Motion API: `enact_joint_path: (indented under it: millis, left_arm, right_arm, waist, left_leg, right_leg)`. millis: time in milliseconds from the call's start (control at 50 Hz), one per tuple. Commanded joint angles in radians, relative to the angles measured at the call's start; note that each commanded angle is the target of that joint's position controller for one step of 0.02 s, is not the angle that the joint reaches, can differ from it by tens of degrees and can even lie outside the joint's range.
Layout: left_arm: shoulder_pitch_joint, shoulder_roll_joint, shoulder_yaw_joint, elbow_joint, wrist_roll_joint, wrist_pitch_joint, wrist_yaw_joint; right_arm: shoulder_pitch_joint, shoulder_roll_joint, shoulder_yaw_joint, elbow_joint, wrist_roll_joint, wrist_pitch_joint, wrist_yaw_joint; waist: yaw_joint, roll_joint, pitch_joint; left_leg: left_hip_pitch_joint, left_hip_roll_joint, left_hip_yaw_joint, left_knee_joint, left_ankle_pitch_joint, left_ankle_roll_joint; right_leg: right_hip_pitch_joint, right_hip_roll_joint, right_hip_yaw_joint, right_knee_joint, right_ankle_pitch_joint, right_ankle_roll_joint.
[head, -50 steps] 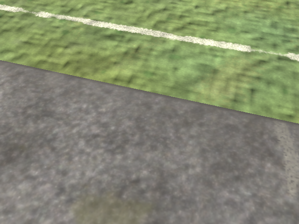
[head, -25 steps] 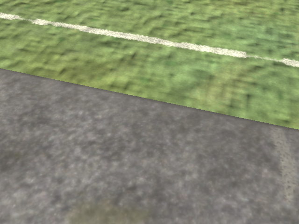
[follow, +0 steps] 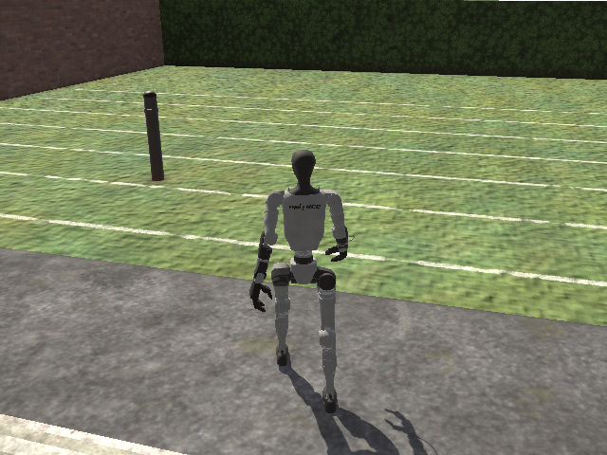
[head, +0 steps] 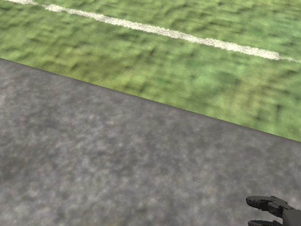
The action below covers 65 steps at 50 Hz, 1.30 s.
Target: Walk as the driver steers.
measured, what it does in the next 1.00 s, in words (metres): walks ahead, turning right: left foot, then right foot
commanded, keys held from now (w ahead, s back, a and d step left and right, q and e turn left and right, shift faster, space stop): w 0.08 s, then no key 0.18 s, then e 0.18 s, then w+e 0.56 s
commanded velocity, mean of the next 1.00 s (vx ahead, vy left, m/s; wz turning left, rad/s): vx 0.32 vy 0.00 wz -0.31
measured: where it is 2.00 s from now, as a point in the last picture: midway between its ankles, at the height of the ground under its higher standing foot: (210, 173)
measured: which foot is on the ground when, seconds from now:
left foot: up 0.00-0.04, down 0.06-0.60, up 0.62-1.00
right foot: down 0.00-0.06, up 0.08-0.56, down 0.58-1.00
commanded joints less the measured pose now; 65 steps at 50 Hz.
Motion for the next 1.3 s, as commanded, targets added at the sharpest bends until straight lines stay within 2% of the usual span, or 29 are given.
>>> enact_joint_path:
  millis: [20,40,60,80,100,120,140,160,200,260,360,500,560,580,600,620,660,700,840,940,1000,1040,1060,1080,1100,1120,1160,1220,1300]
  left_arm:
    - [-0.041,0.197,0.046,-0.046,0.011,0.005,0.003]
    - [-0.046,0.185,0.043,-0.053,0.021,0.017,0.002]
    - [-0.043,0.149,0.028,-0.081,0.034,0.023,0.0]
    - [0.109,-0.032,-0.019,-0.091,0.021,0.003,-0.012]
    - [0.047,0.062,0.002,-0.084,-0.006,-0.027,-0.017]
    - [-0.067,0.132,0.021,-0.126,-0.029,-0.041,-0.019]
    - [-0.125,0.147,0.023,-0.139,-0.018,-0.044,-0.01]
    - [-0.144,0.146,0.033,-0.139,-0.001,-0.036,-0.001]
    - [-0.109,0.12,0.038,-0.137,0.006,-0.007,0.007]
    - [-0.141,0.096,0.038,-0.159,0.018,0.02,0.014]
    - [-0.302,0.1,0.029,-0.207,0.014,0.044,0.002]
    - [-0.447,0.146,0.047,-0.308,0.007,0.067,-0.021]
    - [-0.386,0.14,0.057,-0.296,0.002,0.052,-0.034]
    - [-0.282,0.184,0.079,-0.267,-0.001,0.048,-0.029]
    - [-0.167,0.314,0.121,-0.243,-0.004,0.045,-0.017]
    - [-0.081,0.316,0.119,-0.242,0.0,0.027,-0.029]
    - [-0.16,0.216,0.09,-0.278,0.012,-0.002,-0.031]
    - [-0.224,0.187,0.08,-0.305,-0.006,0.0,-0.027]
    - [-0.162,0.24,0.094,-0.311,0.001,0.01,0.003]
    - [-0.126,0.234,0.097,-0.298,-0.005,0.016,0.001]
    - [-0.154,0.235,0.099,-0.312,-0.004,0.029,0.008]
    - [-0.194,0.18,0.079,-0.343,0.008,0.033,0.005]
    - [-0.179,0.122,0.061,-0.372,0.019,0.03,0.005]
    - [-0.048,0.089,0.046,-0.4,-0.013,0.018,0.003]
    - [-0.064,0.196,0.067,-0.365,-0.029,0.019,0.005]
    - [-0.156,0.233,0.076,-0.376,-0.021,0.024,0.003]
    - [-0.222,0.205,0.078,-0.392,-0.002,0.029,0.0]
    - [-0.235,0.15,0.068,-0.419,-0.01,0.045,-0.013]
    - [-0.308,0.138,0.058,-0.467,0.0,0.047,-0.017]
  right_arm:
    - [0.104,-0.14,-0.054,-0.019,0.001,-0.002,-0.005]
    - [0.262,-0.173,-0.076,0.031,0.007,0.002,-0.008]
    - [0.43,-0.233,-0.094,0.069,-0.001,0.006,-0.015]
    - [0.508,-0.314,-0.104,0.101,-0.02,0.004,-0.004]
    - [0.451,-0.219,-0.077,0.095,-0.016,-0.001,0.0]
    - [0.339,-0.176,-0.062,0.083,-0.016,-0.009,-0.002]
    - [0.244,-0.15,-0.051,0.064,-0.02,-0.015,-0.002]
    - [0.196,-0.126,-0.045,0.062,-0.03,-0.02,0.002]
    - [0.179,-0.091,-0.033,0.088,-0.046,-0.028,0.006]
    - [0.199,-0.117,-0.031,0.129,-0.052,-0.032,-0.011]
    - [0.202,-0.176,-0.04,0.152,-0.054,-0.008,-0.05]
    - [0.266,-0.228,-0.068,0.157,-0.01,0.055,-0.08]
    - [0.253,-0.217,-0.07,0.135,0.003,0.061,-0.083]
    - [0.24,-0.186,-0.062,0.12,-0.009,0.057,-0.081]
    - [0.184,-0.117,-0.041,0.053,-0.028,0.038,-0.072]
    - [0.09,-0.12,-0.036,0.013,-0.043,0.008,-0.059]
    - [0.117,-0.17,-0.047,0.031,-0.008,-0.034,-0.023]
    - [0.1,-0.185,-0.058,0.046,-0.029,-0.037,-0.022]
    - [-0.05,-0.107,-0.037,-0.005,-0.024,-0.021,-0.024]
    - [-0.098,-0.135,-0.04,-0.047,-0.012,-0.03,-0.018]
    - [-0.022,-0.177,-0.058,-0.036,-0.01,-0.046,-0.015]
    - [0.198,-0.233,-0.088,0.013,-0.024,-0.055,-0.025]
    - [0.367,-0.295,-0.104,0.028,-0.036,-0.049,-0.034]
    - [0.399,-0.329,-0.111,0.052,-0.037,-0.036,-0.024]
    - [0.341,-0.223,-0.086,0.029,-0.022,-0.033,-0.023]
    - [0.291,-0.169,-0.073,0.015,-0.017,-0.027,-0.026]
    - [0.221,-0.136,-0.061,0.017,-0.031,-0.019,-0.027]
    - [0.223,-0.142,-0.065,0.039,-0.033,-0.03,-0.03]
    - [0.238,-0.184,-0.075,0.058,-0.031,-0.032,-0.034]
  waist:
    - [-0.158,-0.151,-0.001]
    - [-0.231,-0.142,-0.092]
    - [-0.285,-0.043,-0.209]
    - [-0.191,0.299,-0.404]
    - [-0.206,0.239,-0.354]
    - [-0.176,0.175,-0.179]
    - [-0.14,0.047,-0.127]
    - [-0.106,0.004,-0.094]
    - [-0.056,0.042,-0.095]
    - [-0.03,0.039,-0.074]
    - [-0.073,0.049,-0.082]
    - [-0.129,0.044,-0.037]
    - [-0.088,0.031,-0.028]
    - [-0.051,-0.023,-0.076]
    - [-0.042,-0.265,-0.128]
    - [0.014,-0.313,-0.128]
    - [-0.042,-0.143,-0.115]
    - [-0.071,-0.055,-0.077]
    - [-0.047,-0.111,-0.026]
    - [-0.029,-0.136,-0.003]
    - [-0.072,-0.168,-0.021]
    - [-0.176,-0.14,-0.157]
    - [-0.219,0.017,-0.312]
    - [-0.144,0.368,-0.375]
    - [-0.153,0.226,-0.255]
    - [-0.163,0.13,-0.139]
    - [-0.125,0.064,-0.045]
    - [-0.105,0.091,-0.022]
    - [-0.107,0.045,0.006]
  left_leg:
    - [0.296,-0.055,0.027,-0.023,-0.038,0.047]
    - [0.484,-0.079,0.046,-0.025,-0.064,0.075]
    - [0.776,0.08,-0.148,-0.006,-0.116,0.132]
    - [1.041,0.341,-0.696,-0.211,-0.441,0.311]
    - [0.962,0.337,-0.857,-0.369,-0.431,0.288]
    - [0.801,0.322,-0.677,-0.35,-0.242,0.242]
    - [0.639,0.294,-0.511,-0.332,0.016,0.22]
    - [0.508,0.252,-0.377,-0.332,0.207,0.205]
    - [0.389,0.199,-0.237,-0.365,0.361,0.196]
    - [0.319,0.186,-0.145,-0.395,0.495,0.222]
    - [0.341,0.168,-0.026,-0.412,0.345,0.188]
    - [0.536,0.281,-0.115,-0.365,-0.121,0.185]
    - [0.501,0.243,-0.078,-0.252,-0.248,0.124]
    - [0.421,0.185,-0.008,-0.087,-0.168,0.085]
    - [0.132,0.027,0.143,0.27,-0.216,-0.006]
    - [-0.201,-0.109,0.019,0.472,-0.567,-0.03]
    - [-0.269,-0.002,-0.109,0.556,-0.429,-0.001]
    - [-0.199,0.046,-0.101,0.415,-0.298,-0.017]
    - [0.001,-0.03,-0.063,0.009,0.001,-0.08]
    - [0.102,-0.037,-0.09,-0.114,0.042,-0.072]
    - [0.217,-0.041,-0.084,-0.152,-0.045,-0.045]
    - [0.547,0.023,-0.121,-0.17,-0.068,0.02]
    - [0.853,0.218,-0.356,-0.17,-0.18,0.095]
    - [1.025,0.391,-0.793,-0.299,-0.374,0.215]
    - [0.931,0.37,-0.759,-0.33,-0.517,0.19]
    - [0.791,0.33,-0.576,-0.337,-0.456,0.148]
    - [0.589,0.258,-0.384,-0.382,-0.252,0.126]
    - [0.506,0.227,-0.225,-0.447,-0.122,0.139]
    - [0.515,0.227,-0.088,-0.466,0.106,0.157]
  right_leg:
    - [-0.147,-0.218,0.032,0.168,0.839,-0.126]
    - [-0.193,-0.181,0.003,0.372,0.93,-0.103]
    - [-0.422,-0.131,-0.017,0.694,0.688,-0.074]
    - [-0.738,0.077,0.022,1.088,-0.07,-0.023]
    - [-0.83,0.064,0.15,1.236,-0.173,-0.04]
    - [-0.897,0.018,0.117,1.281,-0.115,-0.051]
    - [-0.835,-0.039,0.097,1.245,-0.03,-0.053]
    - [-0.772,-0.073,0.083,1.191,0.004,-0.047]
    - [-0.654,-0.101,0.082,1.099,0.019,-0.043]
    - [-0.635,-0.093,0.059,0.942,0.071,-0.018]
    - [-0.589,-0.076,0.031,0.628,0.292,0.002]
    - [-0.717,-0.063,-0.005,0.528,0.06,-0.038]
    - [-0.577,-0.011,-0.066,0.354,0.085,-0.093]
    - [-0.417,-0.016,-0.013,0.314,0.103,-0.131]
    - [-0.195,-0.211,0.359,0.216,0.087,-0.27]
    - [-0.009,-0.328,0.712,0.091,0.068,-0.394]
    - [-0.013,-0.281,0.538,0.127,0.205,-0.333]
    - [-0.118,-0.233,0.405,0.103,0.335,-0.277]
    - [-0.308,-0.122,0.26,0.064,0.365,-0.229]
    - [-0.322,-0.143,0.325,0.105,0.289,-0.202]
    - [-0.296,-0.155,0.378,0.184,0.335,-0.185]
    - [-0.387,-0.061,0.327,0.436,0.425,-0.135]
    - [-0.598,0.037,0.22,0.751,0.217,-0.08]
    - [-0.893,0.105,0.166,1.008,-0.254,-0.047]
    - [-0.982,0.025,0.196,1.133,-0.191,-0.043]
    - [-0.988,-0.014,0.16,1.138,-0.1,-0.045]
    - [-0.915,-0.079,0.135,1.075,0.017,-0.047]
    - [-0.881,-0.118,0.106,1.026,0.075,-0.044]
    - [-0.929,-0.116,0.097,0.87,0.211,-0.021]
